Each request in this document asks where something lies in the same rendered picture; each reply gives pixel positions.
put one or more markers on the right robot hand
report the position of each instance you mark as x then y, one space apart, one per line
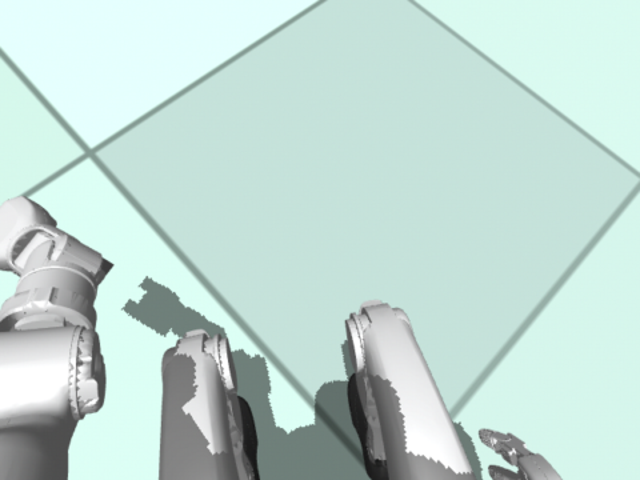
531 466

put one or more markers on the right robot foot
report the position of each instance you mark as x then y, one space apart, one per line
375 468

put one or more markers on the left robot arm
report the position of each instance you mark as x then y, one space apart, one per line
52 372

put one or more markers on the small box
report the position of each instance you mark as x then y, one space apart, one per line
106 267

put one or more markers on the left robot hand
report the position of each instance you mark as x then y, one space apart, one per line
16 214

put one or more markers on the left robot foot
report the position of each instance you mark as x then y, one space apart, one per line
250 441

